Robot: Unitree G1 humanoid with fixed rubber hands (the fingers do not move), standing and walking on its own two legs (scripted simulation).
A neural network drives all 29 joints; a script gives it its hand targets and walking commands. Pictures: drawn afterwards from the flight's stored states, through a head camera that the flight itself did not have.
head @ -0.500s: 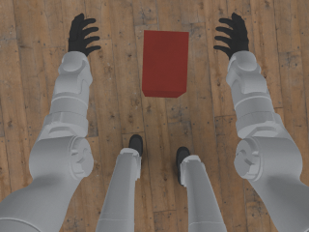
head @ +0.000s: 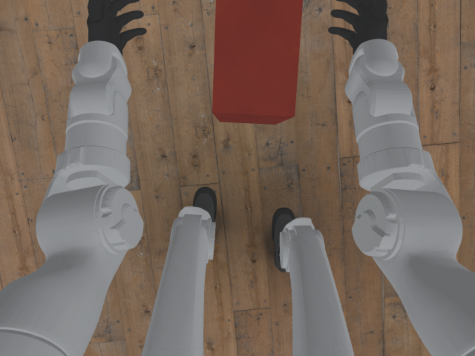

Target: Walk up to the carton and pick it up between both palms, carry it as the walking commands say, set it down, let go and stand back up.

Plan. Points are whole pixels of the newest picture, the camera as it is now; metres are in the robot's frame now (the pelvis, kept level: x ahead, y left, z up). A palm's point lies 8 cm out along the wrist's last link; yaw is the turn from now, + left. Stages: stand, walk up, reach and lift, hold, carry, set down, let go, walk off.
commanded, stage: reach and lift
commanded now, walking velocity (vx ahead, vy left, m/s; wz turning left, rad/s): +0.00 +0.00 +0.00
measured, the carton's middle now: (252, 74) +0.56 +0.02 -0.46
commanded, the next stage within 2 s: none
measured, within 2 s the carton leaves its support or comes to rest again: neither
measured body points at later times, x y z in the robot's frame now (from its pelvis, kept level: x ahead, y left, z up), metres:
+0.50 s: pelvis -0.03 +0.00 -0.14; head +0.33 +0.03 +0.12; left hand +0.52 +0.23 -0.30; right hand +0.55 -0.12 -0.29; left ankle +0.09 +0.13 -0.57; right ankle +0.05 -0.13 -0.57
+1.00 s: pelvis -0.04 +0.00 -0.23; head +0.34 +0.00 +0.00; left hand +0.52 +0.22 -0.41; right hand +0.54 -0.12 -0.41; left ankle +0.09 +0.13 -0.57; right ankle +0.05 -0.13 -0.57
